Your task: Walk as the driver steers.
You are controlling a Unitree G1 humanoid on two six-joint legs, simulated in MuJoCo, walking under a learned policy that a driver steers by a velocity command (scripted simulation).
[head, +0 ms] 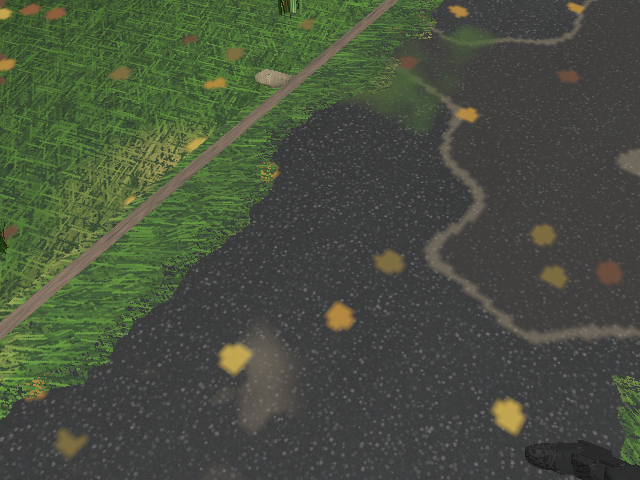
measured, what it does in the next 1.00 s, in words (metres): walks ahead: left foot, then right foot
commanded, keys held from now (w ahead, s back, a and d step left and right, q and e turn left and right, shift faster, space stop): w+q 0.08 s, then w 0.02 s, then no key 0.90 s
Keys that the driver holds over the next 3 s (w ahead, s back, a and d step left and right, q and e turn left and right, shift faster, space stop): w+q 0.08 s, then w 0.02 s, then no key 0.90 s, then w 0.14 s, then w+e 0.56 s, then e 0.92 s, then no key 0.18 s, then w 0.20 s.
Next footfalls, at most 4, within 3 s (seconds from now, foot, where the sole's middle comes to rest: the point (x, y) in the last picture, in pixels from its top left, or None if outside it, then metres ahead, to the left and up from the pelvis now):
0.06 left None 0.19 0.08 -0.77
0.60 right None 0.34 -0.05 -0.77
0.82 left None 0.24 0.14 -0.77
1.36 right None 0.43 -0.07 -0.77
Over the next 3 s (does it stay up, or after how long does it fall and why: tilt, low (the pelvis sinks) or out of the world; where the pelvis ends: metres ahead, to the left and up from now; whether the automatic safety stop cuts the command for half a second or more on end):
stays up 0.68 -0.02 0.02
